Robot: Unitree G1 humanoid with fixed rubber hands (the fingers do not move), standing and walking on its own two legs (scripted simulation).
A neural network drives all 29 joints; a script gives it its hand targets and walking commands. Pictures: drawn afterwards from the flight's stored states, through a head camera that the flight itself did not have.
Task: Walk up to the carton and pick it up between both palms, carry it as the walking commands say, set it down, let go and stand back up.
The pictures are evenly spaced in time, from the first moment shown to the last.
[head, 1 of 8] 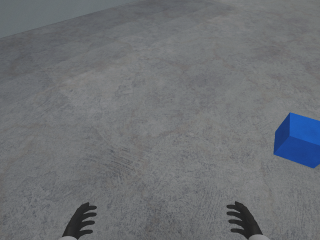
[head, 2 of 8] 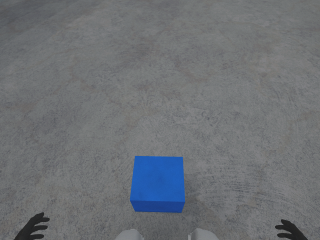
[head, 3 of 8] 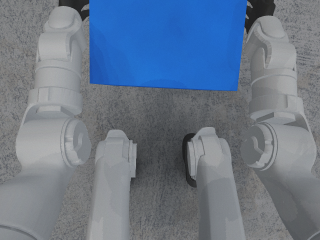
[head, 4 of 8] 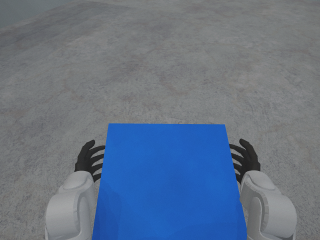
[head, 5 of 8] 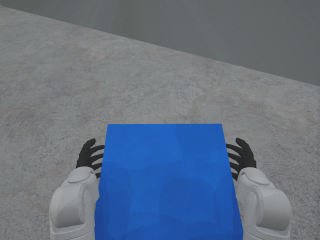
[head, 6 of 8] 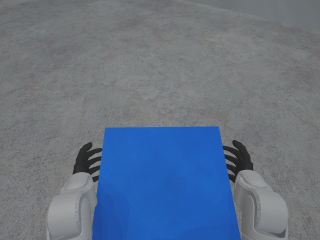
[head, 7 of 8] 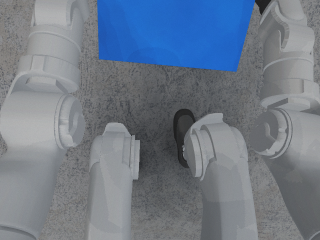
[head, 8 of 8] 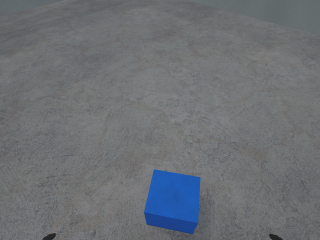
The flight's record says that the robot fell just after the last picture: no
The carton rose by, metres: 0.67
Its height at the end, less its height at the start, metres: +0.00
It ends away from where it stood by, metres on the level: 2.05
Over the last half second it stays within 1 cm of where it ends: yes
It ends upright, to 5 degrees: yes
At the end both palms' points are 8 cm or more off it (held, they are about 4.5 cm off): yes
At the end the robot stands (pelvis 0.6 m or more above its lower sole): yes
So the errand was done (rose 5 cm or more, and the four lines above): yes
